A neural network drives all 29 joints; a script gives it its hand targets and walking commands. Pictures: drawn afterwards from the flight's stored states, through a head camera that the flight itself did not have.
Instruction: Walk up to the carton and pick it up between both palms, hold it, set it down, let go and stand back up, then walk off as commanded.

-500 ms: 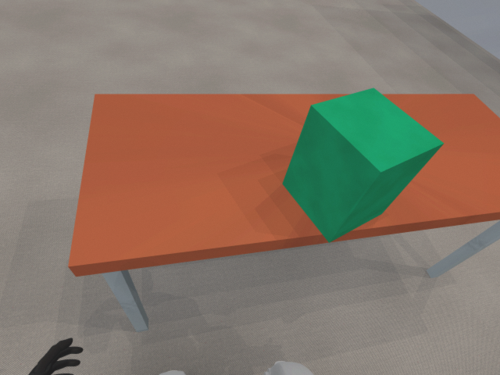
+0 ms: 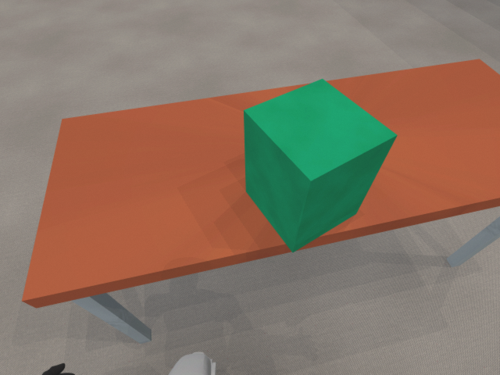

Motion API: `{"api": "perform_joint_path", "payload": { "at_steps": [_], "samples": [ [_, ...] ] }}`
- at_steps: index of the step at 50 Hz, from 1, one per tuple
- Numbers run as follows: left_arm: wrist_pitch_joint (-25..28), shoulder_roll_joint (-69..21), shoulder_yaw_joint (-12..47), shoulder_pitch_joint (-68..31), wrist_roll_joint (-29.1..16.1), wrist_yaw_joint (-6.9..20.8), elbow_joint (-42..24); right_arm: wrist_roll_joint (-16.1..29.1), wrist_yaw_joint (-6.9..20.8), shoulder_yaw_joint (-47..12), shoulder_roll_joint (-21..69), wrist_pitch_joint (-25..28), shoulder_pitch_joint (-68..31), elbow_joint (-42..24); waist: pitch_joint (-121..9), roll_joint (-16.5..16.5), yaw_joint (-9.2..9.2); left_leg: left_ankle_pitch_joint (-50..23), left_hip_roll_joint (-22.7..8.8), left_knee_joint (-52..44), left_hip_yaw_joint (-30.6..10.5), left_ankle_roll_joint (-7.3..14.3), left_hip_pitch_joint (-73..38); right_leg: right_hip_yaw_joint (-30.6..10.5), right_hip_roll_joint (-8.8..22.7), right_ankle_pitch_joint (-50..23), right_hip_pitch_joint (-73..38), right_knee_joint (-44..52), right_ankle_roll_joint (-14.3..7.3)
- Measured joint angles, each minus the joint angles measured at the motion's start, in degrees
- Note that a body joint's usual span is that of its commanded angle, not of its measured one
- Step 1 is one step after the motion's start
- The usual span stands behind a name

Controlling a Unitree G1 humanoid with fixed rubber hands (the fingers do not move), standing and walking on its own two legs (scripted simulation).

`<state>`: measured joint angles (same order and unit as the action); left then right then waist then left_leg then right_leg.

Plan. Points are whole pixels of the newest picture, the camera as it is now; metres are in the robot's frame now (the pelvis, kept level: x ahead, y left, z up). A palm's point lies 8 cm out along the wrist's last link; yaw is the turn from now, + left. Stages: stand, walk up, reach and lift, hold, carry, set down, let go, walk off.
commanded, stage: walk up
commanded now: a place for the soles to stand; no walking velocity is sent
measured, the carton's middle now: (307, 168) +0.48 -0.10 +0.01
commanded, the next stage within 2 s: none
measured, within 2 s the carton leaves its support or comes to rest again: neither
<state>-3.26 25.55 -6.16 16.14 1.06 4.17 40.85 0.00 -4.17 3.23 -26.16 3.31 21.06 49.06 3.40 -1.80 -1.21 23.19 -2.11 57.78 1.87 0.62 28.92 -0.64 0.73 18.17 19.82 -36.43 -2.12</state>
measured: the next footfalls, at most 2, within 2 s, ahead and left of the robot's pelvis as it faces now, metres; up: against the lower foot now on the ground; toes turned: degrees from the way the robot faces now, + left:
left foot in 0.18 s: +0.12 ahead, +0.15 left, +0.00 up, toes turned +5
right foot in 0.48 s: +0.09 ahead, -0.15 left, +0.00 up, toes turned +1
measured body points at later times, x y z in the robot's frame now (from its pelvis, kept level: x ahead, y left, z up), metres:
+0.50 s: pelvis +0.04 -0.05 -0.02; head +0.07 -0.01 +0.42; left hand +0.14 +0.28 -0.14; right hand +0.10 -0.40 -0.09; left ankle +0.08 +0.14 -0.73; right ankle +0.05 -0.15 -0.74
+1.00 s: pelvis +0.04 -0.03 -0.02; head +0.07 +0.00 +0.43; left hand +0.13 +0.31 -0.13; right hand +0.14 -0.36 -0.10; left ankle +0.09 +0.10 -0.73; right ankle +0.05 -0.15 -0.72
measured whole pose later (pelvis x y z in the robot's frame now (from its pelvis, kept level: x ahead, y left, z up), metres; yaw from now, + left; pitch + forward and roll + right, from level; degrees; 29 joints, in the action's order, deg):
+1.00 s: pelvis +0.04 -0.03 -0.02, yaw +7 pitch -2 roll +0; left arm -2.6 24.8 -4.1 10.6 1.1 0.8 41.8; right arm 0.0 -3.6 2.9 -24.1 2.6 17.9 49.1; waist 5.5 -3.3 -0.8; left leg 15.6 0.2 41.7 -1.3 0.7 24.2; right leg 4.4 2.8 29.6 20.3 -49.0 -1.8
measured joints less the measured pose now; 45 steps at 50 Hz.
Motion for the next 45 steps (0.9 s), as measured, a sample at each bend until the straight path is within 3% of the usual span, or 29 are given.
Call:
{"api": "perform_joint_path", "payload": {
  "at_steps": [6,9,12,15,21,24,26,29,32,40,45],
  "samples": [
    [0.13,-0.02,1.00,-0.30,0.00,-0.02,0.00,0.00,0.00,-0.01,-0.03,0.82,0.48,-0.05,-0.14,-0.81,0.03,-1.31,-0.02,-10.91,0.12,0.00,-0.21,1.40,-0.45,1.65,-0.03,-0.16,-0.38],
    [0.11,0.00,1.14,-1.25,0.01,-0.16,0.04,0.00,-0.16,-0.01,-0.24,2.61,2.25,-0.01,0.24,-1.48,0.08,-11.74,0.07,-21.73,0.95,0.22,-3.84,2.42,-0.39,5.00,0.34,-5.10,-0.38],
    [-0.66,0.03,1.30,-3.33,0.01,-0.62,0.07,0.00,-0.45,-0.04,0.81,2.72,3.71,0.03,0.50,-4.05,0.10,-8.04,0.65,-18.38,0.73,-0.37,-4.20,2.40,0.32,10.91,2.99,-15.40,-0.39],
    [-0.95,0.08,1.32,-5.50,0.00,-0.66,-0.01,0.00,-0.72,-0.04,0.94,2.56,4.01,0.01,0.52,-4.55,0.38,-7.20,-0.45,-18.35,-1.31,-0.23,-4.37,2.30,0.32,13.50,5.38,-22.12,-0.38],
    [-0.96,0.24,0.98,-6.15,0.00,-0.65,0.01,0.00,-0.73,-0.03,0.94,2.16,1.70,-0.01,0.85,-6.00,0.35,-7.32,-1.99,-18.34,-2.78,-0.24,-4.27,2.28,1.80,11.67,5.31,-20.65,-0.38],
    [-0.78,0.26,0.99,-5.65,-0.01,-0.75,-0.04,0.00,-0.73,-0.04,0.76,1.06,-0.15,-0.01,1.01,-5.77,0.27,-7.05,-1.95,-17.33,-2.74,-0.25,-3.75,2.15,1.82,9.93,2.92,-10.37,-0.38],
    [-0.11,-0.35,1.17,-4.71,0.00,-1.36,0.58,0.00,-0.73,-0.03,0.31,-0.35,-2.11,0.09,1.79,-3.25,0.32,-4.14,-2.48,-12.57,-3.76,-0.10,-2.80,2.80,0.81,3.46,2.09,-8.75,0.20],
    [-0.03,-0.66,1.63,-2.67,0.00,-1.76,0.93,0.00,-0.73,-0.07,1.06,-1.50,-3.40,0.01,1.09,-1.26,0.30,2.08,0.39,-3.26,-3.92,-0.05,-0.97,2.93,1.06,4.30,0.58,-7.25,0.47],
    [0.30,-0.68,1.40,-1.66,0.00,-2.39,0.89,0.00,-0.55,-0.08,1.03,-1.52,-4.54,-0.02,1.04,0.68,0.34,1.25,1.17,-0.31,-4.04,-0.05,-0.74,3.00,1.10,2.86,-0.65,-3.59,0.47],
    [1.76,-0.70,1.47,-1.97,0.00,-3.40,0.91,0.00,0.24,-0.18,1.01,-1.57,-4.87,-0.02,1.81,2.85,0.37,0.62,1.16,-2.43,-4.09,-0.05,-0.69,3.74,1.09,2.21,-0.70,-2.20,0.29],
    [1.76,-0.72,1.72,-2.98,0.00,-3.45,0.90,0.00,0.46,-0.19,0.98,-1.40,-4.73,-0.06,1.82,1.82,0.43,-2.92,1.15,-12.07,-3.40,-0.05,-1.96,4.86,1.16,2.74,-0.70,-3.04,0.29]
  ]
}}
